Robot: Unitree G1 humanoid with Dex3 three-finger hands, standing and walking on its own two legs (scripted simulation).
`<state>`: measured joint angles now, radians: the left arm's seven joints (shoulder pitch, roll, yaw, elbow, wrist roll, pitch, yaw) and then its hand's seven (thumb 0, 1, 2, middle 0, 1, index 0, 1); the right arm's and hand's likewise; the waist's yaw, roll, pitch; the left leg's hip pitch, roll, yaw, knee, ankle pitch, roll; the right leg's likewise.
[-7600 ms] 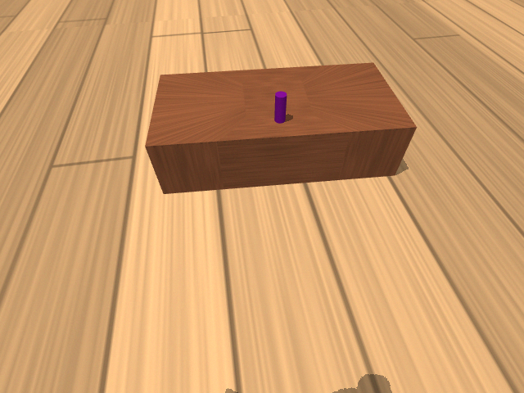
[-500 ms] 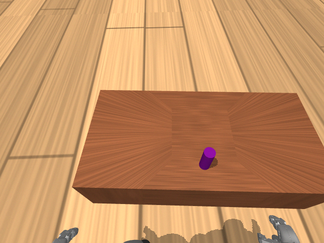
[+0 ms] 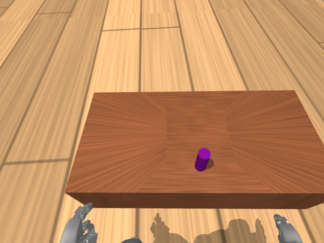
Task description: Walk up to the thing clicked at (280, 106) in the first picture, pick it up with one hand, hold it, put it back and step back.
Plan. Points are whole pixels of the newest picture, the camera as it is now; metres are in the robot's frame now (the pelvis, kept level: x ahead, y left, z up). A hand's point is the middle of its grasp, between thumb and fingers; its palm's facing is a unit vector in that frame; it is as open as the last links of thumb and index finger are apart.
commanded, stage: go down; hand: right
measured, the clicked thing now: (202, 160) +0.47 -0.14 -0.35
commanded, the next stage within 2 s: none
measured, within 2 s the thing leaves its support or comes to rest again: neither
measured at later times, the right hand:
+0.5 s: hand out of the picture +0.14 -0.24 -0.13, palm faces +0.04 +0.94 -0.33, open 17.6 cm
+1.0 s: hand (274, 177) +0.30 -0.29 -0.08, palm faces +0.11 +0.98 -0.19, open 17.4 cm
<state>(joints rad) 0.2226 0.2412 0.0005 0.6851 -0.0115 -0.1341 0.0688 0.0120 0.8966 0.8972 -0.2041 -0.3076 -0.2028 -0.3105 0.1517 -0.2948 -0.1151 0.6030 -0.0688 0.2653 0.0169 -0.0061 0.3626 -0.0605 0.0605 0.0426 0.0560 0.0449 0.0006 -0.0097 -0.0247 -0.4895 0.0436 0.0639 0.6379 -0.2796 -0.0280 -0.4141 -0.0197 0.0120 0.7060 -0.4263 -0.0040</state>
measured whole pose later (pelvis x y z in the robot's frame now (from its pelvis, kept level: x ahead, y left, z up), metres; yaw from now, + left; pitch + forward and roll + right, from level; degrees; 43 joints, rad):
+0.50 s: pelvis +0.00 +0.00 -0.03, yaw -1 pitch +11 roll +3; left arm 0.26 0.24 -0.01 0.59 -0.02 -0.17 0.09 0.01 0.90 0.90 -0.20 -0.30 -0.20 -0.31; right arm 0.34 -0.32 -0.11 0.22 -0.02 0.45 0.02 -0.01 0.56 -0.04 0.05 0.05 0.05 0.05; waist 0.02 -0.03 -0.11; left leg -0.65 0.04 0.09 0.84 -0.38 -0.03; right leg -0.59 -0.03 0.04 0.93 -0.53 0.00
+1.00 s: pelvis -0.03 +0.01 -0.05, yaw +0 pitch +15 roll +2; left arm 0.28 0.30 -0.01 0.68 -0.01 -0.22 0.12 0.01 0.90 0.89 -0.20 -0.30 -0.20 -0.29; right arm -0.31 -0.55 -0.37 0.80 0.06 0.12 0.30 -0.01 0.50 -0.03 0.06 0.04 0.06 0.04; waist 0.07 -0.02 -0.08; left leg -0.85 0.04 0.08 0.95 -0.37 -0.01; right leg -0.79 -0.03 0.05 1.05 -0.53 0.01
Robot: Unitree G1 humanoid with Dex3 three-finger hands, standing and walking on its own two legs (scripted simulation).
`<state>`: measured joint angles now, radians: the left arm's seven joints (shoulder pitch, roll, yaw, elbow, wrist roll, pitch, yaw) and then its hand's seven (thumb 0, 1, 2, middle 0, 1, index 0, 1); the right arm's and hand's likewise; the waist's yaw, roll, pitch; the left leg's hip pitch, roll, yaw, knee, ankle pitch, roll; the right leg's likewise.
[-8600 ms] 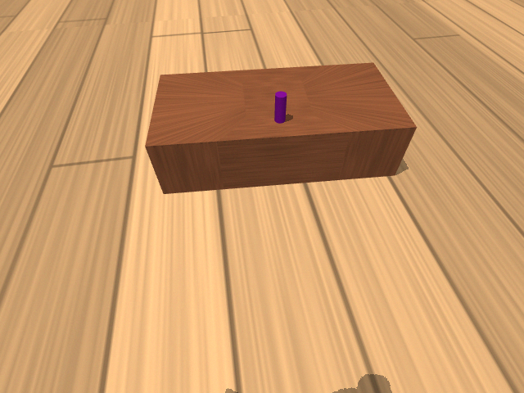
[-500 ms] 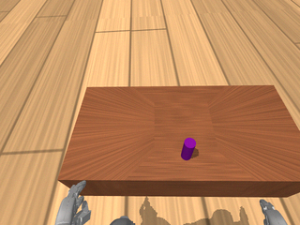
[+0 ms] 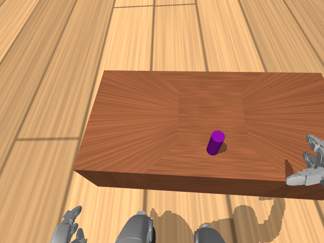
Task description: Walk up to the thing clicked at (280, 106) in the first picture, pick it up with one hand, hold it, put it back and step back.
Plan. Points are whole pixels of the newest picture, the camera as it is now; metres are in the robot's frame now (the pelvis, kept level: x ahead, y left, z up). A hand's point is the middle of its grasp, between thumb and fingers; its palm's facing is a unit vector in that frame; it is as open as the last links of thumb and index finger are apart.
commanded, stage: go down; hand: right
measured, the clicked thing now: (215, 143) +0.50 -0.14 -0.31
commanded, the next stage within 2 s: approach in 1.34 s
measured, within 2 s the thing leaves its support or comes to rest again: neither
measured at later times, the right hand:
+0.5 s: hand (304, 137) +0.40 -0.33 -0.03, palm faces +0.08 +0.99 -0.11, open 17.2 cm
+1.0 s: hand (306, 126) +0.43 -0.33 -0.02, palm faces +0.09 +0.99 -0.09, open 17.3 cm
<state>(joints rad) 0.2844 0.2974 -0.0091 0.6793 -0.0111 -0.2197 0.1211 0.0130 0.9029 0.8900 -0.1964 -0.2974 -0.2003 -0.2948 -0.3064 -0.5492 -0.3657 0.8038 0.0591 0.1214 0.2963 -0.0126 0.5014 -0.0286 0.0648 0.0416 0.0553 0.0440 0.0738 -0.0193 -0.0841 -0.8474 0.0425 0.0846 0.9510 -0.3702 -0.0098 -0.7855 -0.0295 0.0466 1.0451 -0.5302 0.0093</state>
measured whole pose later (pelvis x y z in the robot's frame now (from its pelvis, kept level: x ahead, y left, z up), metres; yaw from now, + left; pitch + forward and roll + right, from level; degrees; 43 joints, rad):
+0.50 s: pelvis -0.02 +0.00 -0.03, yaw +1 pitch +22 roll +3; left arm 0.30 0.31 -0.05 0.67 0.02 -0.16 0.06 0.01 0.91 0.89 -0.20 -0.30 -0.21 -0.30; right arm -0.66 -0.74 -0.53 1.20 0.04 -0.23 0.46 -0.02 0.47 -0.04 0.07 0.04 0.06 0.04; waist 0.11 0.02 -0.08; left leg -1.07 0.04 0.07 1.06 -0.37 -0.01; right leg -1.01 -0.03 0.04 1.17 -0.55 0.00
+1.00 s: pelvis -0.01 -0.01 -0.04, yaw +2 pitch +25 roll +4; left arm 0.33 0.30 -0.08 0.66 0.02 -0.12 0.02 0.01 0.91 0.90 -0.20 -0.31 -0.21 -0.30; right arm -0.73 -0.81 -0.60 1.24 0.05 -0.28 0.51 -0.02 0.50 -0.04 0.07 0.04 0.06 0.04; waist 0.14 0.01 -0.09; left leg -1.15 0.03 0.07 1.10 -0.38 -0.02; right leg -1.09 -0.04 0.04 1.23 -0.58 0.00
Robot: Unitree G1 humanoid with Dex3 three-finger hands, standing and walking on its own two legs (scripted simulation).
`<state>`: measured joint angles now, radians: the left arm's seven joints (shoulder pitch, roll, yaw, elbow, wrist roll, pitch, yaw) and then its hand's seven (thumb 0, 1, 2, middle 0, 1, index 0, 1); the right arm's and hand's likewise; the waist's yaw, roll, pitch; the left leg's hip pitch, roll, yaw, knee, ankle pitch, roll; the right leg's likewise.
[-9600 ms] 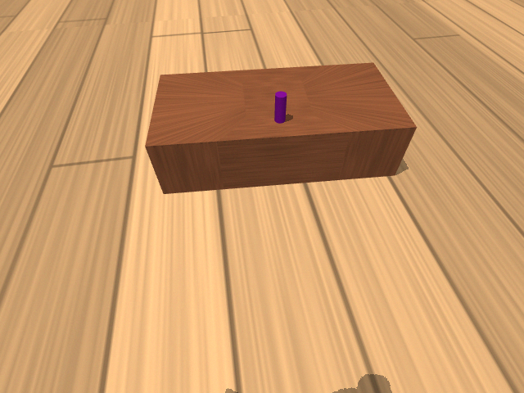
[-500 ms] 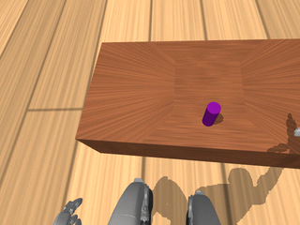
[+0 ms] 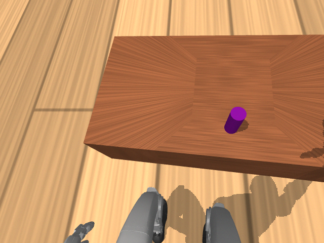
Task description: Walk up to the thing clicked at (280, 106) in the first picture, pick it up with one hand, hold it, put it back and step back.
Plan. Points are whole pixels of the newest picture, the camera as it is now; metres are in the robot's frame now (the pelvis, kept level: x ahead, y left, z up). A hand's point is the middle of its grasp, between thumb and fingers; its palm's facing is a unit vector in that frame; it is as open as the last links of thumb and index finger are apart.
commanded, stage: go down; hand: right
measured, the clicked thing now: (234, 121) +0.51 -0.16 -0.27
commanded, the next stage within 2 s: approach in 0.34 s
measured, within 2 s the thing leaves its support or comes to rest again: neither
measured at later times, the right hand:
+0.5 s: hand out of the picture +0.46 -0.35 +0.02, palm faces +0.12 +0.99 -0.07, open 17.5 cm
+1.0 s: hand (282, 118) +0.49 -0.29 -0.19, palm faces +0.02 +1.00 -0.01, open 17.5 cm
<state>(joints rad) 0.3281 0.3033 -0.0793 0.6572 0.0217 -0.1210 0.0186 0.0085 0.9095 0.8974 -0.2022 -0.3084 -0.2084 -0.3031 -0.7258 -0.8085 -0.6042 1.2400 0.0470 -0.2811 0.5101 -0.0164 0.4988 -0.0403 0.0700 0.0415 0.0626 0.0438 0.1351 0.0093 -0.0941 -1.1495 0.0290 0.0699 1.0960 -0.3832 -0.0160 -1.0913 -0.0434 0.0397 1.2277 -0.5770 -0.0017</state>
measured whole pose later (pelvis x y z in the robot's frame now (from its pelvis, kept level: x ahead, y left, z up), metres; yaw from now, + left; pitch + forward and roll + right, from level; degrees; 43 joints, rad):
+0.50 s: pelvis +0.00 +0.00 -0.01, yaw +1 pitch +28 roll +4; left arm 0.32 0.32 -0.10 0.64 0.02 -0.11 0.02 0.01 0.90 0.90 -0.20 -0.30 -0.20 -0.30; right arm -0.80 -0.87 -0.63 1.26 0.06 -0.30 0.55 -0.02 0.54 -0.04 0.07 0.04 0.06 0.05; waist 0.15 0.00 -0.09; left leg -1.22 0.02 0.08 1.14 -0.40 -0.02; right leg -1.16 -0.05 0.05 1.28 -0.60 0.00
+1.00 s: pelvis -0.05 +0.00 -0.19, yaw +2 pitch +37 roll +8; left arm 0.18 0.33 -0.16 0.60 0.09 -0.12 -0.03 0.01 0.91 0.90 -0.19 -0.30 -0.19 -0.30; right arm -1.04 -0.87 -0.67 1.28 0.06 -0.52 0.56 -0.02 0.55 -0.04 0.07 0.04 0.06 0.04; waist 0.25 -0.01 -0.06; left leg -1.93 0.07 0.09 1.80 -0.52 -0.02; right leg -1.88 -0.01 0.10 1.99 -0.76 0.00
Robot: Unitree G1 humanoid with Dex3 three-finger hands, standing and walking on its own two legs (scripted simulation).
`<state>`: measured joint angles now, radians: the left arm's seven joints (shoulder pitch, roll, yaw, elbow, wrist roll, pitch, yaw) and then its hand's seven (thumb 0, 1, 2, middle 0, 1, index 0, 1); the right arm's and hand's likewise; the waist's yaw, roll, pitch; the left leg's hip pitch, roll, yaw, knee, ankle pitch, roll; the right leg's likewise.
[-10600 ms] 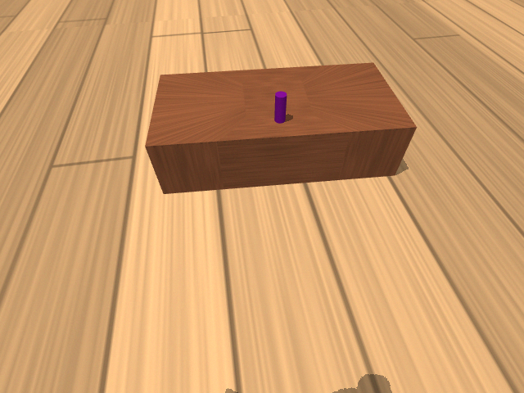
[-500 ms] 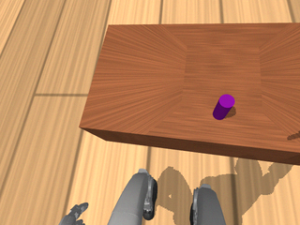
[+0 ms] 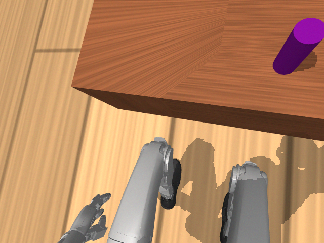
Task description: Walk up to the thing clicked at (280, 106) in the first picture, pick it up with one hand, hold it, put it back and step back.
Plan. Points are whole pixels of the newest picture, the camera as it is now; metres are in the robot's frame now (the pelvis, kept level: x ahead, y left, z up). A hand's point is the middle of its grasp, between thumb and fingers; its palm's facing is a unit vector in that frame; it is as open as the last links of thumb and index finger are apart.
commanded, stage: approach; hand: right
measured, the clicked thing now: (295, 50) +0.55 -0.17 -0.08
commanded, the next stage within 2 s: close in in 0.02 s
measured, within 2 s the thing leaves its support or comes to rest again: neither
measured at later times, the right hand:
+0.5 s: hand (320, 54) +0.55 -0.22 -0.09, palm faces +0.04 +1.00 -0.04, open 17.5 cm
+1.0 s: hand (302, 54) +0.55 -0.19 -0.09, palm faces +0.07 +1.00 -0.03, open 17.6 cm
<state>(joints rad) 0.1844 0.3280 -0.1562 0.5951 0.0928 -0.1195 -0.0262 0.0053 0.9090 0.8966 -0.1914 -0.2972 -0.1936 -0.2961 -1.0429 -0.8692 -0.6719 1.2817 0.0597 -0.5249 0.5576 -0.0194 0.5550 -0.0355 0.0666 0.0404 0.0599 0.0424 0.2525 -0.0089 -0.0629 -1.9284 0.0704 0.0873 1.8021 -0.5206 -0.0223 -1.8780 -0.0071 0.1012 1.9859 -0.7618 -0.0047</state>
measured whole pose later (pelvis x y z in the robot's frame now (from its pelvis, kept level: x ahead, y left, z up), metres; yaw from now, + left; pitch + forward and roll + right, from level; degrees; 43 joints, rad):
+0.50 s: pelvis -0.04 +0.00 -0.10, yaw +0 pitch +35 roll +9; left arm 0.26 0.33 -0.17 0.62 0.11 -0.03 -0.05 0.01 0.90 0.90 -0.20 -0.31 -0.21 -0.30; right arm -1.15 -0.73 -0.48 1.17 -0.05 -0.41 0.27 -0.02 0.55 -0.05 0.05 0.04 0.05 0.04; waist 0.30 -0.02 -0.04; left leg -2.22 0.10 0.07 2.07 -0.45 -0.03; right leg -2.19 0.03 0.11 2.29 -0.71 -0.01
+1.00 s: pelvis -0.02 +0.00 -0.09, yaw -3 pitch +37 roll +6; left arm 0.23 0.34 -0.10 0.58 0.10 0.02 -0.06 0.00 0.88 0.92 -0.21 -0.31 -0.20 -0.32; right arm -1.11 -0.55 -0.41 1.11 -0.03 -0.45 0.15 -0.02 0.56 -0.06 0.03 0.04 0.04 0.04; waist 0.25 -0.03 -0.06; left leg -2.20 0.12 0.04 2.07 -0.51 -0.02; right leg -2.15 0.05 0.08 2.24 -0.74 -0.01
